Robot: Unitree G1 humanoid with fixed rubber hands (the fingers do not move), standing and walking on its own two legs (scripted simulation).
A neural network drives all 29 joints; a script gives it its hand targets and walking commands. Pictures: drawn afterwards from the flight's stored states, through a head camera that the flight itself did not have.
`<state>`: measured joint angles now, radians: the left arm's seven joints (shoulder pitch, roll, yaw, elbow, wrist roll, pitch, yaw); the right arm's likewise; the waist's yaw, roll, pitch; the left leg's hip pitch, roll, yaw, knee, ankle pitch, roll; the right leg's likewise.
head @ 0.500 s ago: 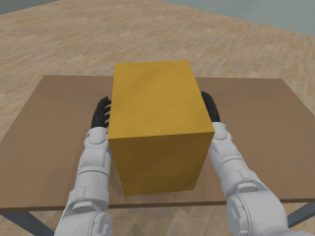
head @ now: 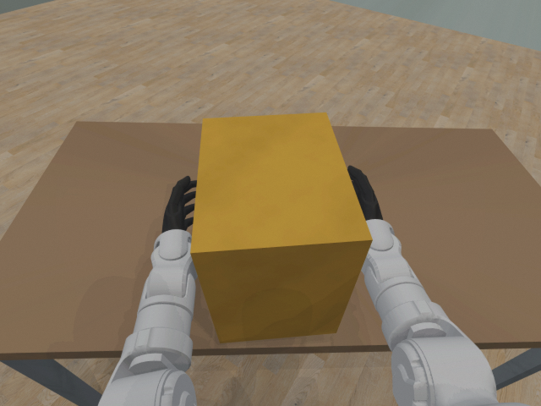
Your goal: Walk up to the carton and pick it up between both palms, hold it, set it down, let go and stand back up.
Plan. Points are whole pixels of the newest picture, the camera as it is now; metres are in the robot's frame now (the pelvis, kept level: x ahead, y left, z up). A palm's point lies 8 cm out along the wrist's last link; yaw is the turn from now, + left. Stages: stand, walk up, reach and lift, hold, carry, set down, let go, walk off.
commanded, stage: set down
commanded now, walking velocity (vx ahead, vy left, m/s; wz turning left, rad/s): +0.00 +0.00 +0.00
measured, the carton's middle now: (272, 230) +0.40 +0.01 +0.03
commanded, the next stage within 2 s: none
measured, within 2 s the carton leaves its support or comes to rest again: rests again in 0.32 s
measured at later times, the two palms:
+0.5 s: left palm (183, 237) +0.37 +0.15 +0.05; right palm (364, 225) +0.39 -0.14 +0.06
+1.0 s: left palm (185, 240) +0.37 +0.15 +0.04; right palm (366, 227) +0.39 -0.14 +0.06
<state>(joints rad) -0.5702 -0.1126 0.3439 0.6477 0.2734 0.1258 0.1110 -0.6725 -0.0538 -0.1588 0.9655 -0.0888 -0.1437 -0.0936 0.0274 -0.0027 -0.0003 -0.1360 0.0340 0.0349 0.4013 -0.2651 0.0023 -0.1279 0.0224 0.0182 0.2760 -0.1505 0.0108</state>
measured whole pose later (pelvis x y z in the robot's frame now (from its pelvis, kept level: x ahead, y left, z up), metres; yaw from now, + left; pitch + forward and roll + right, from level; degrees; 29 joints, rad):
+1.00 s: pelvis +0.01 +0.00 +0.00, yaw +0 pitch +3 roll -2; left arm -0.54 -0.15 0.42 0.76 0.27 -0.14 0.10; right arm -0.64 -0.04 -0.23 1.02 -0.21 -0.31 -0.09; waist 0.03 0.01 0.00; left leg -0.19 0.04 0.03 0.40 -0.26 0.00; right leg -0.19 0.03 0.02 0.28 -0.15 0.01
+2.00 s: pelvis -0.03 -0.02 +0.00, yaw +0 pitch +5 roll -1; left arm -0.28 -0.01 0.17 0.66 0.09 -0.24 0.11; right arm -0.45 -0.16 0.01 0.99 0.23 -0.42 -0.06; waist 0.07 0.01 -0.03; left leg -0.29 0.04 0.03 0.41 -0.21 -0.01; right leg -0.30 0.03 0.02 0.33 -0.12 0.00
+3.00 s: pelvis -0.03 -0.02 +0.00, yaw +0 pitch -5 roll -1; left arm 0.15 0.03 -0.01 0.37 0.06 -0.17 0.15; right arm 0.16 -0.16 0.01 0.58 0.24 -0.32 0.03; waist 0.07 -0.04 -0.03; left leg -0.10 0.04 0.03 0.41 -0.23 -0.01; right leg -0.12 0.03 0.02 0.36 -0.15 -0.01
